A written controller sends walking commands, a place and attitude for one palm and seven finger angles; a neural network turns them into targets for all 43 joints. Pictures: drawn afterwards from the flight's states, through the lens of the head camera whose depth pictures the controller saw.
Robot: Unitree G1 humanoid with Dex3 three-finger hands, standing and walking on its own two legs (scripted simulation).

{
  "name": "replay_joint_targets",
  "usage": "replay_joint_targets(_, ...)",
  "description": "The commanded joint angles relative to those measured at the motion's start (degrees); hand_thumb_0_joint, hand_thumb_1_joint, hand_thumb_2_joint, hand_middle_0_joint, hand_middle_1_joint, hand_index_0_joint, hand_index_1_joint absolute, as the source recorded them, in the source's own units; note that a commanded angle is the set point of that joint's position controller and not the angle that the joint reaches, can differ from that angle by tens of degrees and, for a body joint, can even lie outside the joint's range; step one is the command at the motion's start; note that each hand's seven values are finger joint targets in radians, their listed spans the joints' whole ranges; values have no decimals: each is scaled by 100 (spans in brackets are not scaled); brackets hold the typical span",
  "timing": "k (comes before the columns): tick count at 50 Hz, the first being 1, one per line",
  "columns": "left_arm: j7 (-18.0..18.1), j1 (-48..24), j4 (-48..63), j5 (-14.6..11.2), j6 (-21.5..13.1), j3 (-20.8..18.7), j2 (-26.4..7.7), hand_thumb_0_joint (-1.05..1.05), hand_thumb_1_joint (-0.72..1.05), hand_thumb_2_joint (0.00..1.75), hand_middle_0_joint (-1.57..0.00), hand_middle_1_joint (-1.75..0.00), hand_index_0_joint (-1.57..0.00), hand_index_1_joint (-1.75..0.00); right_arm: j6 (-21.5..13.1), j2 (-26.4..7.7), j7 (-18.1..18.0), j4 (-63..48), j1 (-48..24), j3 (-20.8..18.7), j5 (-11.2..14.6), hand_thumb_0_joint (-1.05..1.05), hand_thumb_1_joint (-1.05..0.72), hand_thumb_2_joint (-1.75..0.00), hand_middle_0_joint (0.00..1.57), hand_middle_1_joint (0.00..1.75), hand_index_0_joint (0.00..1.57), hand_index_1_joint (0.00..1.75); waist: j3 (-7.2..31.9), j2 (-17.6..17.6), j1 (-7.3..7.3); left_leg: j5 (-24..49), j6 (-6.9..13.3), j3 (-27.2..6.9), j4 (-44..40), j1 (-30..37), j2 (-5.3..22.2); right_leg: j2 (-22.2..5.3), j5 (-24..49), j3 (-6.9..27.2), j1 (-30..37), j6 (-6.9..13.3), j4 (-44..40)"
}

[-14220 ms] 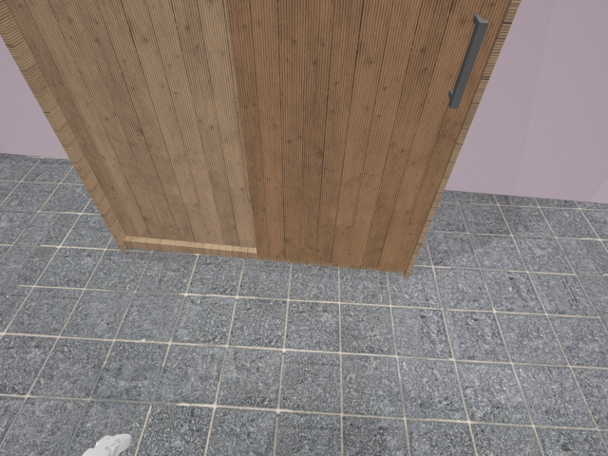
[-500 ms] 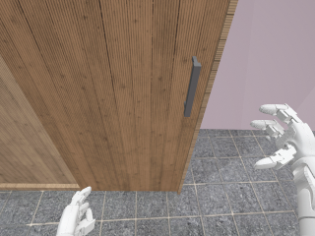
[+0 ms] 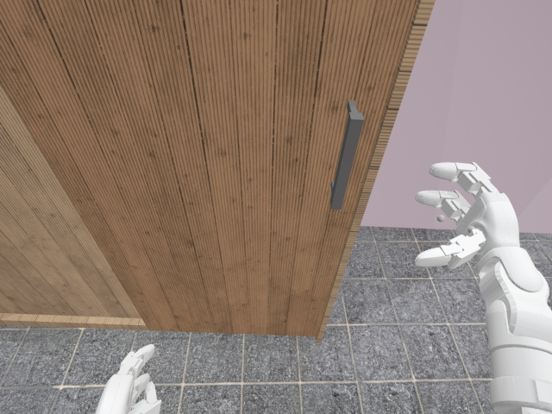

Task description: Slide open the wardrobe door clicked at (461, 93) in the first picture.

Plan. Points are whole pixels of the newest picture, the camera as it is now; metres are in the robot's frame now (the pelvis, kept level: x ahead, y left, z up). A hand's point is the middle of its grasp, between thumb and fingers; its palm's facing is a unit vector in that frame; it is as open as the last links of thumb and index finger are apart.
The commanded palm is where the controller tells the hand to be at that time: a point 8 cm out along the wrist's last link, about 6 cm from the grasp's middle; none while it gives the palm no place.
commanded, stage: move the hooked fingers beside the handle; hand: right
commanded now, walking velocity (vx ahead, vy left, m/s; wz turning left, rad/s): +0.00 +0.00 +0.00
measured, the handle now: (343, 158) +0.50 -0.08 +0.12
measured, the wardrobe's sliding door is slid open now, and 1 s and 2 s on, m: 0.00 0.00 0.00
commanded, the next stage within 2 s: feel for the door with the fingertips in 1.72 s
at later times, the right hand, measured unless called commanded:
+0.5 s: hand (403, 195) +0.40 -0.16 +0.14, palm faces -0.01 +1.00 +0.03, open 13.9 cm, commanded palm +0.39 -0.22 +0.13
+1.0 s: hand (393, 176) +0.44 -0.16 +0.14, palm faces +0.01 +1.00 +0.01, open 13.9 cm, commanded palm +0.41 -0.21 +0.13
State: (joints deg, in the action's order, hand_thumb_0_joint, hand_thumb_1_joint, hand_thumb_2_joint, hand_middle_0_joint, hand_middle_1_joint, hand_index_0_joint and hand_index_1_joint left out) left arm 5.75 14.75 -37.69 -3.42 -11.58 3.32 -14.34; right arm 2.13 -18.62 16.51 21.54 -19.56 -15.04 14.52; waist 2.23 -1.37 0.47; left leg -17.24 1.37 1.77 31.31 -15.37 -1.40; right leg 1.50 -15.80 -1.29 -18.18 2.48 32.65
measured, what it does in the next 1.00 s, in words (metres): stands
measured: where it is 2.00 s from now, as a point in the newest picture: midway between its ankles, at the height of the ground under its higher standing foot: outside the picture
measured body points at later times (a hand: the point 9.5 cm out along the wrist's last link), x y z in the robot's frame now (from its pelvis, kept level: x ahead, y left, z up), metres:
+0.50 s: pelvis +0.00 +0.01 +0.00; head +0.01 +0.01 +0.45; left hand +0.12 +0.26 -0.10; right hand +0.40 -0.22 +0.14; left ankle -0.01 +0.11 -0.73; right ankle +0.01 -0.09 -0.73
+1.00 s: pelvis +0.00 +0.01 -0.01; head +0.02 +0.01 +0.44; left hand +0.05 +0.27 -0.12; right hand +0.44 -0.21 +0.14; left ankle -0.01 +0.11 -0.73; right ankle +0.01 -0.09 -0.73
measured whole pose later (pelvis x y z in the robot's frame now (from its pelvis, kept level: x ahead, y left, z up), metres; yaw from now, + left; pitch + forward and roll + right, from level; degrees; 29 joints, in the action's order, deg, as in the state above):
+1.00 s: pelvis +0.00 +0.01 -0.01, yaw +3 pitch +6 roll +1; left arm 1.8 22.6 -38.1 -2.1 -5.4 1.0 -15.1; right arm -10.1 -19.1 9.5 46.9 -37.2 -17.7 9.0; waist 4.6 -1.2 -4.1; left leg -18.2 1.9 -0.3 35.5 -23.6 -3.0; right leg -0.3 -17.6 -3.5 -25.4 2.0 36.6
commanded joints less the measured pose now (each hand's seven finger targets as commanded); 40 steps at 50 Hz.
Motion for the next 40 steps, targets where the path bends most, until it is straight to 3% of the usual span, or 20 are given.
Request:
replay_joint_targets(1, 0, -395, 844, 4, -165, -284, -773, 0, 90, 90, -20, -30, -20, -30, -293, -1336, -157, -1002, -2093, -509, -18, 0, 50, -30, 30, 120, 30, 120, 1401, -76, 42, 1560, 64, -68, -319, 117, 119, -186, 1320, 337, 805, -90, -377)
replay_joint_targets(3, -17, -370, 858, -6, -128, -293, -755, 0, 90, 90, -20, -30, -20, -30, -346, -1175, -181, -1092, -2318, -342, -34, 0, 50, -30, 30, 120, 30, 120, 1424, -144, -25, 1635, 64, -55, -308, 47, 103, -197, 1449, 332, 910, -97, -342)
replay_joint_targets(4, -29, -348, 863, 9, -114, -304, -767, 0, 90, 90, -20, -30, -20, -30, -385, -1162, -193, -1111, -2342, -316, -35, 0, 50, -30, 30, 120, 30, 120, 1493, 85, -29, 1721, 55, -65, -296, 112, 95, -219, 1514, 319, 888, -73, -295)
replay_joint_targets(6, -32, -309, 849, 12, -90, -317, -770, 0, 90, 90, -20, -30, -20, -30, -456, -1229, -221, -1142, -2503, -380, -37, 0, 50, -30, 30, 120, 30, 120, 1619, -78, -46, 1822, 58, -89, -267, 129, 90, -206, 1595, 317, 952, -77, -279)
replay_joint_targets(9, -36, -239, 797, 14, -43, -333, -788, 0, 90, 90, -20, -30, -20, -30, -534, -1198, -219, -960, -2587, -326, -36, 0, 50, -30, 30, 120, 30, 120, 1605, 149, -100, 1878, 39, -97, -269, 136, 80, -220, 1577, 263, 917, -45, -220)
replay_joint_targets(10, -45, -248, 799, 9, -34, -339, -773, 0, 90, 90, -20, -30, -20, -30, -547, -1153, -233, -954, -2629, -303, -44, 0, 50, -30, 30, 120, 30, 120, 1591, -28, -80, 1900, 47, -104, -256, 115, 87, -203, 1586, 268, 917, -54, -233)
replay_joint_targets(11, -59, -270, 805, -2, -30, -317, -747, 0, 90, 90, -20, -30, -20, -30, -536, -895, -226, -918, -2683, -52, -66, 0, 50, -30, 30, 120, 30, 120, 1480, -189, -116, 1828, 53, -94, -256, 0, 87, -192, 1542, 274, 945, -62, -235)
replay_joint_targets(13, -60, -216, 735, -8, -5, -341, -769, 0, 90, 90, -20, -30, -20, -30, -515, -855, -272, -770, -2967, 45, -117, 0, 50, -30, 30, 120, 30, 120, 1412, -257, -201, 1634, 55, -76, -280, -205, 75, -204, 1423, 316, 978, -77, -228)
replay_joint_targets(14, -72, -174, 725, -3, 21, -339, -795, 0, 90, 90, -20, -30, -20, -30, -493, -795, -291, -614, -2920, 107, -120, 0, 50, -30, 30, 120, 30, 120, 1334, 89, -210, 1582, 47, -59, -293, -186, 66, -221, 1358, 335, 865, -53, -226)
replay_joint_targets(17, -70, -169, 693, -2, 74, -344, -803, 0, 90, 90, -20, -30, -20, -30, -462, -746, -393, -361, -3226, 132, -129, 0, 50, -30, 30, 120, 30, 120, 1302, 128, -252, 1471, 36, -65, -303, -274, 74, -187, 1160, 334, 783, -47, -236)
replay_joint_targets(20, -82, -113, 674, 26, 150, -351, -830, 0, 90, 90, -20, -30, -20, -30, -546, -1136, -532, -58, -3363, -230, -166, 0, 50, -30, 30, 120, 30, 120, 1469, 314, -179, 1424, 21, -147, -301, -104, 91, -159, 1021, 291, 580, -12, -210)
replay_joint_targets(24, -96, 19, 626, 62, 240, -341, -826, 0, 90, 90, -20, -30, -20, -30, -808, -1486, -652, 263, -3798, -435, -270, 0, 50, -30, 30, 120, 30, 120, 1588, 362, -215, 1458, -16, -231, -257, 79, 111, -145, 923, 208, 318, 18, -149)
replay_joint_targets(26, -116, 35, 627, 50, 249, -332, -782, 0, 90, 90, -20, -30, -20, -30, -950, -1334, -638, 391, -4049, -265, -332, 0, 50, -30, 30, 120, 30, 120, 1620, -72, -260, 1584, 3, -278, -221, 6, 110, -116, 968, 163, 392, 15, -107)
replay_joint_targets(28, -135, 132, 594, 47, 241, -341, -790, 0, 90, 90, -20, -30, -20, -30, -1060, -1212, -597, 594, -4266, -110, -364, 0, 50, -30, 30, 120, 30, 120, 1675, -189, -317, 1547, 27, -247, -191, -134, 81, -124, 979, 196, 487, -3, -77)
replay_joint_targets(30, -153, 219, 589, 46, 249, -375, -840, 0, 90, 90, -20, -30, -20, -30, -1104, -1256, -531, 879, -4237, -153, -335, 0, 50, -30, 30, 120, 30, 120, 1754, 85, -339, 1632, 10, -254, -163, -86, 70, -140, 986, 191, 380, 19, -28)
replay_joint_targets(33, -164, 328, 537, 31, 248, -397, -863, 0, 90, 90, -20, -30, -20, -30, -1116, -1066, -445, 1261, -4468, -26, -273, 0, 50, -30, 30, 120, 30, 120, 1708, 86, -412, 1582, 1, -250, -180, -246, 56, -129, 902, 170, 358, 18, 2)
replay_joint_targets(34, -173, 408, 511, 38, 260, -407, -887, 0, 90, 90, -20, -30, -20, -30, -1135, -1077, -437, 1352, -4555, -23, -255, 0, 50, -30, 30, 120, 30, 120, 1713, 288, -457, 1637, -7, -220, -160, -230, 52, -145, 957, 192, 310, 32, 24)
replay_joint_targets(37, -202, 492, 433, 41, 279, -413, -898, 0, 90, 90, -20, -30, -20, -30, -1194, -1050, -510, 1663, -5045, 46, -334, 0, 50, -30, 30, 120, 30, 120, 1562, 59, -525, 1375, 3, -220, -152, -543, 43, -135, 769, 226, 242, 18, 30)
replay_joint_targets(39, -239, 621, 433, 85, 283, -455, -925, 0, 90, 90, -20, -30, -20, -30, -1287, -1244, -620, 1798, -4913, -193, -381, 0, 50, -30, 30, 120, 30, 120, 1753, 304, -444, 1428, -3, -218, -97, -446, 22, -140, 864, 224, 169, 35, 93)
replay_joint_targets(40, -258, 628, 441, 83, 299, -443, -925, 0, 90, 90, -20, -30, -20, -30, -1354, -1325, -657, 1797, -4929, -241, -407, 0, 50, -30, 30, 120, 30, 120, 1855, 197, -428, 1484, 6, -236, -58, -387, 27, -134, 891, 221, 166, 26, 81)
